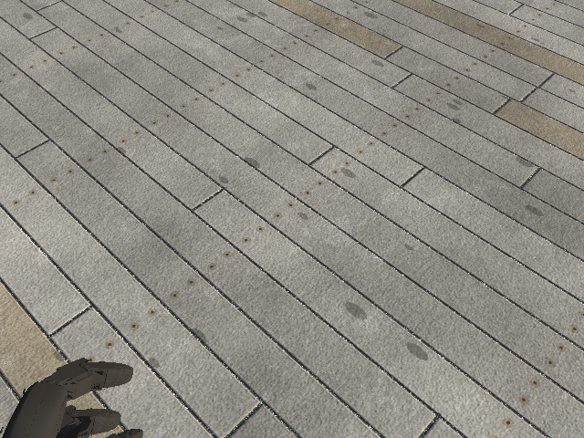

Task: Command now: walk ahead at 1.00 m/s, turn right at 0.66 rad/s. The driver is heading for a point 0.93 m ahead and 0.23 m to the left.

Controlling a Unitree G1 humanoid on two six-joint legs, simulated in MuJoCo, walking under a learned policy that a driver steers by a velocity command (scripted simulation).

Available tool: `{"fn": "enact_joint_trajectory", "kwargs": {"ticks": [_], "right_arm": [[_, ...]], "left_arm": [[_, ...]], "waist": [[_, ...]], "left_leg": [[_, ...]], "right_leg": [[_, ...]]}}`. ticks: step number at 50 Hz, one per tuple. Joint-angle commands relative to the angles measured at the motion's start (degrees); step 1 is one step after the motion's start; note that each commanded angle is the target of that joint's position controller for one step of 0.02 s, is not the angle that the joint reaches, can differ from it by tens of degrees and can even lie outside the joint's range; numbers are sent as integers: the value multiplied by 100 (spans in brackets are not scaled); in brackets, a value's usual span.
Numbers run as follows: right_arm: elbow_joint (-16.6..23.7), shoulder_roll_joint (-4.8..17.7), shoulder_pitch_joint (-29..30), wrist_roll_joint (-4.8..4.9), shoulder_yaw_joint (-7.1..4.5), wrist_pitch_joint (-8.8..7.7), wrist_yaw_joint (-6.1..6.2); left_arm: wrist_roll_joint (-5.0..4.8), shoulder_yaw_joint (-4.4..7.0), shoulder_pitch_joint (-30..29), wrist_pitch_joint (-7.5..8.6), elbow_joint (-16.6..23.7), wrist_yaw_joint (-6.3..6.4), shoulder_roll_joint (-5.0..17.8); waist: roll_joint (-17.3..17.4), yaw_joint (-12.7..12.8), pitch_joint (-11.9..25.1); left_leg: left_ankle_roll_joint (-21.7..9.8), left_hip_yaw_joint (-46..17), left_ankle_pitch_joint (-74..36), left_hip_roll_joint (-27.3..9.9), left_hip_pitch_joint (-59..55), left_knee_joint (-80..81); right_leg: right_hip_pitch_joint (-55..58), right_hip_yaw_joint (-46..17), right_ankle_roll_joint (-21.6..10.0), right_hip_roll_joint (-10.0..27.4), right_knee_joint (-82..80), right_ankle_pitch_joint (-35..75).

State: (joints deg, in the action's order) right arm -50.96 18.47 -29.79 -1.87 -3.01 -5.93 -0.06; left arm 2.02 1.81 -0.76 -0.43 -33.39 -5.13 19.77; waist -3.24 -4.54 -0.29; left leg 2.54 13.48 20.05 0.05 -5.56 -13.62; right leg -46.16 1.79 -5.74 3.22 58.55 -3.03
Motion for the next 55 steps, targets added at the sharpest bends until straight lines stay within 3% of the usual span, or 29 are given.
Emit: {"fn": "enact_joint_trajectory", "kwargs": {"ticks": [1, 4, 6, 7, 8, 9, 11, 12, 15, 18, 24, 26, 28, 29, 30, 31, 32, 34, 37, 41, 43, 46, 48, 49, 50, 51, 52, 53, 55], "right_arm": [[328, 549, 375, -22, -22, -144, -2], [175, 1013, 79, -15, -73, 3, 103], [230, 1275, 332, -7, -109, 163, 171], [320, 1172, 469, -8, -97, 181, 162], [666, 288, 195, 94, 53, 123, 10], [967, 598, 333, 233, 40, 61, 33], [963, 418, 972, 289, 93, 15, 33], [895, 299, 1028, 197, 109, 87, -6], [587, 91, 636, 48, 110, 426, -171], [901, -31, 1614, 109, 129, 474, -254], [1140, -68, 2568, 152, 226, 339, -442], [1006, 181, 2120, 111, 165, 379, -441], [530, 673, 406, 87, -46, 437, -363], [184, 956, -882, 77, -220, 452, -271], [64, 1115, -875, 186, -321, 479, -146], [270, 1717, -163, 34, -449, 549, -120], [542, 1529, 45, 86, -470, 565, -87], [474, 815, 535, 96, -318, 538, -33], [539, 678, 815, 152, -218, 285, -4], [642, 864, 837, 194, -317, 143, -42], [586, 909, 612, 244, -371, 155, -88], [371, 855, 80, 256, -382, 193, -35], [397, 1061, 284, 189, -425, 178, 55], [570, 482, 679, 392, -259, 253, 112], [809, -61, 884, 98, -41, 281, 131], [893, -235, -385, 313, 39, 205, 67], [761, 372, -396, 426, -27, 276, 70], [918, 651, 440, 449, -98, 357, 91], [1152, 588, 1206, 283, -110, 436, 142]], "left_arm": [[12, -159, -486, 108, 397, -86, -108], [66, -97, -87, 179, 144, 42, 115], [79, 107, 1768, 230, -460, 186, 492], [125, 282, 2640, 216, -776, 302, 806], [74, 443, 2242, 143, -705, 426, 1359], [63, 485, 2364, 135, -514, 448, 1450], [20, 393, 2254, 292, -925, 538, 824], [60, 317, 2006, 415, -990, 542, 544], [-21, 148, 1821, 654, -1131, 526, 68], [-87, 143, 1985, 814, -1295, 424, 81], [-157, 66, 2371, 945, -1506, 554, 273], [-89, 146, 2312, 825, -1449, 736, 641], [26, 236, 1889, 599, -1284, 858, 913], [57, 287, 1414, 511, -1144, 854, 1041], [113, 154, 1212, 544, -1123, 697, 433], [-47, -28, 1759, 671, -516, 633, -164], [7, -114, 1463, 831, -267, 616, 117], [73, -119, 1162, 895, -300, 547, 265], [267, -216, 1167, 486, -196, 507, 107], [74, -360, -44, 432, 348, 372, -134], [-14, -373, -207, 466, 378, 373, -187], [83, -305, -144, 590, 325, 479, -59], [92, -134, 864, 693, 36, 596, 301], [-297, 150, 1596, 845, 8, 630, 655], [-260, 131, 2528, 862, -309, 629, 851], [-12, 172, 2563, 854, -369, 507, 1002], [-59, 243, 2179, 786, -202, 483, 793], [-72, 168, 1704, 724, -89, 516, 345], [-145, 51, 1308, 704, -265, 451, 108]], "waist": [[473, 359, -930], [924, 697, -368], [1169, 1620, 627], [996, 1975, 1027], [-904, 1065, 1522], [-360, 1212, 2454], [571, 963, 491], [814, 690, 112], [427, 228, -307], [201, 375, -757], [248, 501, -637], [-201, 169, -125], [-408, -766, 685], [-228, -1455, 1002], [813, -1186, 657], [2190, -134, 1103], [1045, -359, 1508], [-326, 253, 43], [-248, 757, -534], [278, 383, -677], [431, 107, -481], [534, -162, -89], [804, 382, 502], [822, 1118, 1218], [-23, 1300, 2049], [-1937, 634, 3019], [-1186, 789, 3105], [-540, 906, 2194], [263, 667, 868]], "left_leg": [[-532, -114, -3628, -1285, 1163, 1157], [-555, 53, -7757, -1477, 141, -129], [-699, -5, -8176, -1627, 439, -2634], [-682, 18, -6473, -1392, 1572, -4479], [-353, -105, 253, -264, 4014, -6916], [-504, -1374, 509, -62, 4784, -7942], [-609, -1675, -156, -484, 5054, -7132], [-625, -1831, -209, -693, 4725, -6566], [-539, -1934, -365, -849, 4093, -5853], [-581, -1633, -1399, -772, 4589, -4937], [-979, -372, -3197, -33, 3652, -2685], [-1111, -164, -2650, 400, 3130, -2518], [-1349, -280, -1800, 746, 1385, -2657], [-1704, -879, -1394, 522, 108, -2293], [-1909, -1523, -1133, 101, -524, -2300], [-3050, -4498, -1376, -1106, -1907, -1895], [-3236, -5931, 70, -1507, -1935, -531], [-2512, -5143, 438, -1176, 234, 184], [-2314, -4025, -441, -438, 2315, 359], [-1964, -3247, -1639, 196, 3196, 557], [-1690, -3127, -2923, 207, 2650, 308], [-1223, -3048, -4921, 129, 1274, -612], [-854, -3138, -5758, 63, 768, -1957], [-559, -3275, -4627, 35, 1201, -3299], [-335, -2694, -374, 521, 2302, -4996], [-124, -2798, 1908, 1143, 3826, -6986], [-32, -2920, 1319, 628, 4232, -7450], [34, -2522, 995, 332, 4418, -7201], [65, -2130, 700, 29, 4369, -6698]], "right_leg": [[1026, 397, -269, -201, -1294, 298], [2018, 804, -538, -926, -1752, -493], [4064, 443, -810, -1102, -2272, -1001], [5574, -190, -915, -726, -2558, -1244], [7257, -2912, -1187, 959, -2872, -1913], [7602, -4631, -1685, 1687, -3614, -1736], [5663, -3057, -1318, 1390, -4133, -825], [4827, -2556, -1074, 1145, -4294, -727], [3631, -1490, -696, 825, -4940, -634], [3506, -314, -237, 431, -5380, 676], [4389, 990, 412, 320, -5370, 4539], [5158, 1099, 608, 537, -4338, 6584], [4899, 1018, 659, 734, -1974, 7474], [3990, 945, 600, 647, 192, 6412], [2448, 872, 491, -357, 2545, 171], [-92, -1, 834, -905, 4423, -2775], [-677, -824, 659, -653, 4150, -2312], [-154, -775, 526, -68, 2676, -1568], [829, -629, 842, 304, 1383, -1801], [1811, -155, 974, 251, -1183, -48], [2159, -2, 876, -20, -2079, 883], [2411, 59, 613, -448, -2981, 1152], [3367, -87, 452, -614, -3298, 1152], [4734, -673, 312, 9, -3446, 2060], [6328, -1398, 203, 1089, -2411, 4231], [7785, -3932, -1081, 2505, -2594, 4953], [7447, -4232, -1189, 2446, -2994, 3141], [6630, -3184, -1004, 2000, -3198, 2785], [4813, -2230, -862, 1482, -3587, 3291]]}}
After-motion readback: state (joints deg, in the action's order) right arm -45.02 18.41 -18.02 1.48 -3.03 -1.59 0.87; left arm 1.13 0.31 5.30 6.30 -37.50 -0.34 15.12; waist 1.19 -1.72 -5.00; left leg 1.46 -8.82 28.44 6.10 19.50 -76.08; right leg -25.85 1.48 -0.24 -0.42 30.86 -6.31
